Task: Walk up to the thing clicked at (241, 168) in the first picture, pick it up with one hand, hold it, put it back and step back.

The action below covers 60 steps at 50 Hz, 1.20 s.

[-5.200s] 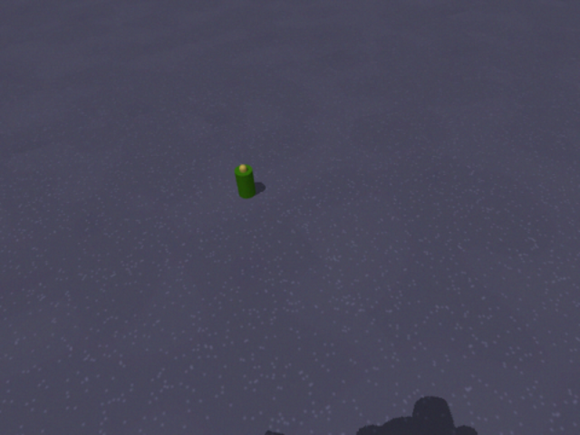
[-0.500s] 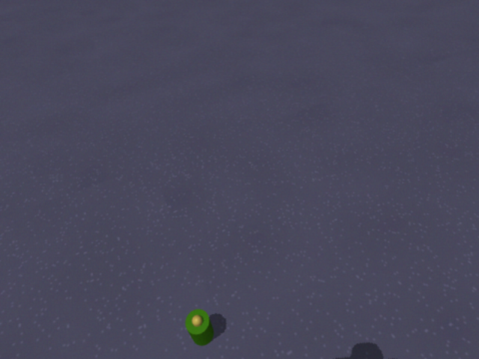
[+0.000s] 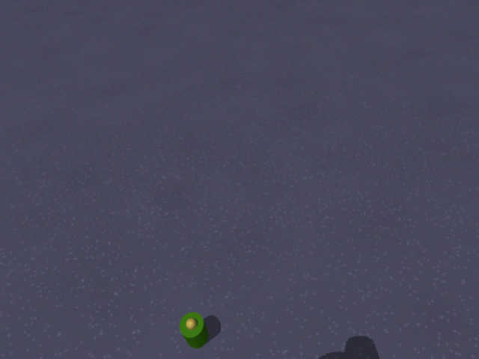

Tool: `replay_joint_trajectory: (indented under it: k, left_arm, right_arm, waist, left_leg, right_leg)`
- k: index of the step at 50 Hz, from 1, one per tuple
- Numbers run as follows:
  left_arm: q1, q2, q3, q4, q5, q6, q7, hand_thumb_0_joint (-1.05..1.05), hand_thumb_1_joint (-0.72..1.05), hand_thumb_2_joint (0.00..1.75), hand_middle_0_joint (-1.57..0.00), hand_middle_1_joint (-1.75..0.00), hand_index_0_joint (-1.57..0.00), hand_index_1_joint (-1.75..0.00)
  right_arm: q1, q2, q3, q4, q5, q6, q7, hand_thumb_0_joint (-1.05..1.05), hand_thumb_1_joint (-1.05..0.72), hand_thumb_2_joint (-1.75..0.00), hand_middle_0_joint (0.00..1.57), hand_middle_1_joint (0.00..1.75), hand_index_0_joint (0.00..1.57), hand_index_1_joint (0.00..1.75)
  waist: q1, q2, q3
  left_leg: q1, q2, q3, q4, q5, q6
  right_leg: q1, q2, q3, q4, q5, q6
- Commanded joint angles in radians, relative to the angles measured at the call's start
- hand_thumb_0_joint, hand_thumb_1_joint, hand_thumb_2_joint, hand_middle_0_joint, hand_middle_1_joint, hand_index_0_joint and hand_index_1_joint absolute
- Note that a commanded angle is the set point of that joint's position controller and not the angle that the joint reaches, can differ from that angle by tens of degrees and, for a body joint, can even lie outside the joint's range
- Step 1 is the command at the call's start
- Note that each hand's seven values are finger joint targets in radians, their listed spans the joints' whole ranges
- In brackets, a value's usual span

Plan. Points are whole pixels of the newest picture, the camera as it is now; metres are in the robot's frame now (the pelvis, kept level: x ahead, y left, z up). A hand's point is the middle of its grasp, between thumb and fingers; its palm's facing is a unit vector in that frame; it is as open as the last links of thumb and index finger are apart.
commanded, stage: walk up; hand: left
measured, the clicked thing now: (194, 329) +0.38 +0.23 -0.69
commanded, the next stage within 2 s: stand in 0.22 s
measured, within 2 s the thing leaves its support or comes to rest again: neither
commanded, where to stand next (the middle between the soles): +0.03 +0.01 m, yaw +2 degrees
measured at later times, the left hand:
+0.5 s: hand out of the picture +0.08 +0.25 -0.15, palm faces -0.01 -0.94 -0.34, open 7.4 cm
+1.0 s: hand out of the picture +0.06 +0.25 -0.15, palm faces +0.01 -0.94 -0.34, open 7.4 cm
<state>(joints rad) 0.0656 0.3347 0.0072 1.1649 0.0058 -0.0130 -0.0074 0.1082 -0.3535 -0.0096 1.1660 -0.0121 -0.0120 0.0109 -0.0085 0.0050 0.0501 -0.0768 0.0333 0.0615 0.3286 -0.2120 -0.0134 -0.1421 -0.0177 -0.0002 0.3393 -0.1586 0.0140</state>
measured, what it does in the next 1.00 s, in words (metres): stands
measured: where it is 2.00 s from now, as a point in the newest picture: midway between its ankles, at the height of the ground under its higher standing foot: outside the picture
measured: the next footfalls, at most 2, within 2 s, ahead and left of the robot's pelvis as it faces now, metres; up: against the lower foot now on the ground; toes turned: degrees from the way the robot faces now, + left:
none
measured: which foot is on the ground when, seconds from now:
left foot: down 0.00-1.00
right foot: down 0.00-1.00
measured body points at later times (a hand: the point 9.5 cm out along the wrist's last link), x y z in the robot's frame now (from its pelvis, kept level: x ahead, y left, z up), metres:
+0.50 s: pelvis +0.00 +0.00 +0.00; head +0.01 +0.00 +0.45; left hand +0.08 +0.30 -0.13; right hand +0.09 -0.30 -0.13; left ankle -0.02 +0.12 -0.75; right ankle +0.02 -0.13 -0.75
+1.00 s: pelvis -0.01 +0.00 +0.00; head +0.00 -0.01 +0.45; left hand +0.06 +0.30 -0.13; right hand +0.07 -0.30 -0.13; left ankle -0.02 +0.12 -0.75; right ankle +0.02 -0.13 -0.75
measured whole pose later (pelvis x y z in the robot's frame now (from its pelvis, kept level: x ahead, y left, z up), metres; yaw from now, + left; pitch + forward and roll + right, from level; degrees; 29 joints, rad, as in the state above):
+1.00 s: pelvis -0.01 +0.00 +0.00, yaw +1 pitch -2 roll +0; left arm 0.10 0.35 0.00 1.15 0.01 -0.01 -0.01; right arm 0.11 -0.35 0.00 1.15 -0.01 -0.01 0.01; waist 0.00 0.01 0.04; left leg -0.08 0.03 0.04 0.30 -0.18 -0.02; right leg -0.13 -0.02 -0.03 0.31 -0.14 0.01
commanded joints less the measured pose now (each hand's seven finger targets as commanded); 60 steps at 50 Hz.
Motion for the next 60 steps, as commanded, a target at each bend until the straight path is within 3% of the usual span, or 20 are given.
replay_joint_trajectory:
  k: [1, 10, 12, 15, 28, 37, 41, 60]
  left_arm:
    - [-0.053, 0.214, 0.036, -0.061, 0.001, -0.016, 0.013, 0.0, 0.9, 0.9, -0.2, -0.3, -0.2, -0.3]
    - [-0.054, 0.213, 0.036, -0.073, 0.002, -0.017, 0.013, 0.0, 0.9, 0.9, -0.2, -0.3, -0.2, -0.3]
    - [-0.05, 0.227, 0.037, -0.071, -0.001, -0.017, 0.017, 0.0, 0.9, 0.9, -0.2, -0.3, -0.2, -0.3]
    - [-0.04, 0.223, 0.033, -0.069, 0.0, -0.02, 0.018, 0.0, 0.9, 0.9, -0.2, -0.3, -0.2, -0.3]
    - [-0.031, 0.225, 0.028, -0.073, 0.004, -0.018, 0.016, 0.0, 0.9, 0.9, -0.2, -0.3, -0.2, -0.3]
    - [-0.013, 0.227, 0.027, -0.073, 0.002, -0.021, 0.015, 0.0, 0.9, 0.9, -0.2, -0.3, -0.2, -0.3]
    - [-0.019, 0.234, 0.028, -0.074, 0.001, -0.02, 0.015, 0.0, 0.9, 0.9, -0.2, -0.3, -0.2, -0.3]
    - [0.002, 0.227, 0.029, -0.072, 0.002, -0.017, 0.012, 0.0, 0.9, 0.9, -0.2, -0.3, -0.2, -0.3]
  right_arm:
    - [-0.054, -0.213, -0.035, -0.07, 0.004, -0.022, -0.017, 0.0, -0.9, -0.9, 0.2, 0.3, 0.2, 0.3]
    - [-0.046, -0.209, -0.036, -0.081, 0.003, -0.022, -0.016, 0.0, -0.9, -0.9, 0.2, 0.3, 0.2, 0.3]
    - [-0.064, -0.211, -0.037, -0.087, 0.003, -0.021, -0.02, 0.0, -0.9, -0.9, 0.2, 0.3, 0.2, 0.3]
    - [-0.061, -0.21, -0.038, -0.081, 0.005, -0.019, -0.02, 0.0, -0.9, -0.9, 0.2, 0.3, 0.2, 0.3]
    - [-0.07, -0.208, -0.031, -0.077, 0.003, -0.019, -0.016, 0.0, -0.9, -0.9, 0.2, 0.3, 0.2, 0.3]
    - [-0.065, -0.211, -0.033, -0.079, 0.003, -0.018, -0.015, 0.0, -0.9, -0.9, 0.2, 0.3, 0.2, 0.3]
    - [-0.053, -0.208, -0.033, -0.077, 0.002, -0.019, -0.014, 0.0, -0.9, -0.9, 0.2, 0.3, 0.2, 0.3]
    - [-0.032, -0.214, -0.028, -0.078, 0.002, -0.017, -0.014, 0.0, -0.9, -0.9, 0.2, 0.3, 0.2, 0.3]
  waist:
    - [0.009, -0.002, -0.077]
    - [0.005, 0.001, -0.077]
    - [0.003, -0.003, -0.101]
    - [-0.003, -0.012, -0.119]
    - [0.004, 0.001, -0.088]
    - [0.007, 0.007, -0.086]
    - [0.005, -0.004, -0.08]
    - [0.011, 0.003, -0.058]
  left_leg:
    - [-0.017, 0.102, -0.09, -0.067, 0.097, 0.037]
    - [-0.018, 0.1, -0.086, -0.071, 0.108, 0.033]
    - [-0.002, 0.121, -0.104, -0.068, 0.219, 0.027]
    - [0.033, 0.123, -0.101, -0.058, 0.242, 0.029]
    - [-0.003, 0.118, -0.106, -0.089, 0.13, 0.025]
    - [-0.01, 0.111, -0.108, -0.08, 0.138, 0.028]
    - [-0.017, 0.112, -0.113, -0.088, 0.115, 0.027]
    - [-0.048, 0.106, -0.123, -0.087, 0.065, 0.028]
  right_leg:
    - [0.028, -0.098, 0.082, -0.039, 0.13, -0.027]
    - [0.034, -0.1, 0.089, -0.036, 0.149, -0.028]
    - [0.055, -0.116, 0.08, -0.033, 0.223, -0.029]
    - [0.058, -0.119, 0.075, -0.039, 0.245, -0.027]
    - [0.041, -0.122, 0.076, -0.07, 0.138, -0.024]
    - [0.05, -0.127, 0.077, -0.08, 0.161, -0.027]
    - [0.046, -0.122, 0.075, -0.079, 0.112, -0.029]
    - [0.043, -0.124, 0.079, -0.083, 0.077, -0.029]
